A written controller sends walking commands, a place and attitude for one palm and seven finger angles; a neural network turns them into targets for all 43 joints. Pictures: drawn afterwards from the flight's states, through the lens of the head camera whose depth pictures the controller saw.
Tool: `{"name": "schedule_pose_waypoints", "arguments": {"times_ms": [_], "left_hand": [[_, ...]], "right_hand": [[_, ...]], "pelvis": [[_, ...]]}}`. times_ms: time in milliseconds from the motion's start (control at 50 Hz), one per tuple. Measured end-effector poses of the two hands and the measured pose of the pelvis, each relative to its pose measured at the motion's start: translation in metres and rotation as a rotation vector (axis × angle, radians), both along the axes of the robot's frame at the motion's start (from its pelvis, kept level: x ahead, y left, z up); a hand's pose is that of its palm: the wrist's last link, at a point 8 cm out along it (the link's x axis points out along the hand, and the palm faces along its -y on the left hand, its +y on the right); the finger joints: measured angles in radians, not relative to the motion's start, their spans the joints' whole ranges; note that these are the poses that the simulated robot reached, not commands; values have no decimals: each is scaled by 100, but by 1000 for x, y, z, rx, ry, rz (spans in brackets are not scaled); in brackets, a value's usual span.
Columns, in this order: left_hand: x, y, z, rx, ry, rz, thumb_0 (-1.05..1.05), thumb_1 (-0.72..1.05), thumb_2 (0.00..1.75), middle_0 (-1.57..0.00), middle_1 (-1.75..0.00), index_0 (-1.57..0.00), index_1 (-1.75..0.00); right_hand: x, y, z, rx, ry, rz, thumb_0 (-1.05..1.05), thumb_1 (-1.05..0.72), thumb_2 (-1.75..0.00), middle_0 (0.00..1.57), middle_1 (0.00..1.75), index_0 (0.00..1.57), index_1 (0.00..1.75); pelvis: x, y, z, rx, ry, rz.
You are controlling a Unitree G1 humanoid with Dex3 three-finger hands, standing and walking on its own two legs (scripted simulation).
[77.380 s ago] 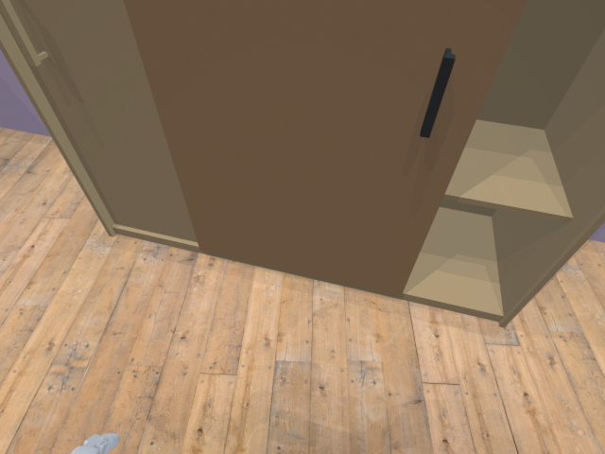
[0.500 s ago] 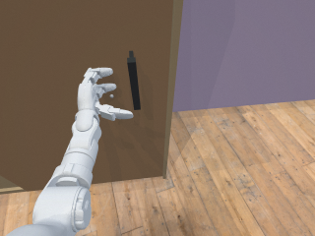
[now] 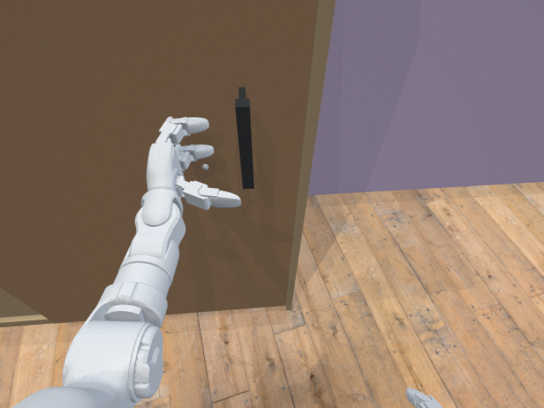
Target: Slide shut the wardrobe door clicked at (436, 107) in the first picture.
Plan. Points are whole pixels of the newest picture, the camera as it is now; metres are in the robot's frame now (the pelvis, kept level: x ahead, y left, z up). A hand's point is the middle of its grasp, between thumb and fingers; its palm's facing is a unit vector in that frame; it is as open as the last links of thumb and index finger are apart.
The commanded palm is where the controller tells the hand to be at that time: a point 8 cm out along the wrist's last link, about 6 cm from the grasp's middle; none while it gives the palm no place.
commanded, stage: move the hooked fingers beside the handle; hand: left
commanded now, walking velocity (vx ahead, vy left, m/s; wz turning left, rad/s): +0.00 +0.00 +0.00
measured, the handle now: (245, 141) +0.51 +0.05 +0.11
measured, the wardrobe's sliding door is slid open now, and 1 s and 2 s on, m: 0.00 0.00 0.00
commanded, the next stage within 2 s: feel for the door with the fingertips in 0.10 s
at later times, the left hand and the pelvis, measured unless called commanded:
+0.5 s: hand (230, 169) +0.44 +0.07 +0.11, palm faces +0.04 -1.00 +0.01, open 14.0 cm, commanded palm +0.41 +0.12 +0.11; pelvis +0.00 +0.00 +0.00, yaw +0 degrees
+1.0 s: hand (229, 161) +0.45 +0.07 +0.11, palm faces +0.06 -1.00 +0.00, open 13.9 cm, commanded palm +0.43 +0.12 +0.11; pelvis +0.00 -0.01 +0.00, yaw +0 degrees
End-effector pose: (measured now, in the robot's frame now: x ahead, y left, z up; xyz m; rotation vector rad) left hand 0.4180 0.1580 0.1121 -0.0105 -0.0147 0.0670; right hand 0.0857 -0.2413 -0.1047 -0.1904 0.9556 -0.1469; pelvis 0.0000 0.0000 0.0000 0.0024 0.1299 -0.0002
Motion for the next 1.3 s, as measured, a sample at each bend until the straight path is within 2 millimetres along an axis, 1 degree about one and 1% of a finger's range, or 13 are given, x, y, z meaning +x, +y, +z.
{"name": "schedule_pose_waypoints", "arguments": {"times_ms": [100, 240, 300, 380, 480, 640, 720, 800, 960, 1060, 1180, 1300], "left_hand": [[-2, 4, -1, 4, -11, 6, -1, -50, 30, -30, -120, -30, -120], [-4, 2, -4, 6, -1, 3, -1, -50, 30, -30, -120, -30, -120], [-4, -5, -3, 8, -7, -8, -1, -50, 30, -30, -120, -30, -120], [-5, -19, 0, 2, -19, -27, -1, -50, 30, -30, -120, -30, -120], [-2, -36, -3, 2, 4, -30, -1, -50, 30, -30, -120, -30, -120], [3, -46, -1, 12, -4, -16, -1, -50, 30, -30, -120, -30, -120], [8, -44, -2, 16, 15, -4, -1, -50, 30, -30, -120, -30, -120], [14, -37, -1, 12, 18, 4, -1, -50, 30, -31, -120, -31, -121], [11, -34, 1, 10, -8, -6, -1, -50, 30, -31, -121, -31, -121], [14, -35, 1, 16, 2, -8, -1, -50, 30, -32, -121, -31, -121], [17, -32, 1, 15, 3, -12, -1, -50, 30, -35, -124, -35, -123], [17, -32, 1, 13, 2, -16, -1, -50, 30, -36, -123, -34, -123]], "right_hand": [[-6, 0, -2, 8, 17, -9, 1, -91, -90, 20, 30, 20, 30], [-14, -3, -5, 4, 57, -14, 1, -91, -90, 20, 30, 20, 30], [-16, -4, -5, 3, 59, -16, 1, -91, -90, 20, 30, 20, 30], [-15, -5, -6, 7, 56, -13, 1, -91, -90, 20, 30, 20, 30], [-12, -5, -5, 9, 46, -12, 1, -91, -90, 20, 30, 20, 30], [-9, -6, -5, 15, 37, -12, 1, -91, -90, 20, 30, 20, 30], [-11, -8, -7, 11, 54, -13, 1, -91, -90, 20, 30, 20, 30], [-16, -11, -7, 2, 69, -22, 1, -91, -90, 20, 30, 20, 30], [-28, -15, -8, -1, 97, -30, 1, -91, -90, 20, 30, 20, 30], [-33, -14, -10, -5, 112, -30, 1, -91, -90, 20, 30, 20, 30], [-38, -11, -11, -9, 122, -22, 1, -91, -90, 20, 30, 20, 30], [-44, -8, -12, -6, 128, -16, 1, -91, -90, 20, 30, 20, 30]], "pelvis": [[2, -1, 0, -1, 3, -4], [3, -1, 0, -3, 0, 1], [3, -2, 1, -3, 0, 4], [4, -2, 1, -2, 0, 4], [3, -4, 1, 1, 1, 1], [3, -8, 1, 5, 7, -3], [2, -9, 1, 5, 10, -2], [2, -10, 1, 5, 16, -4], [2, -9, 0, 3, 16, 0], [-1, -8, 0, 3, 19, 4], [-5, -6, -2, 2, 26, 9], [-10, -3, -4, 2, 34, 10]]}}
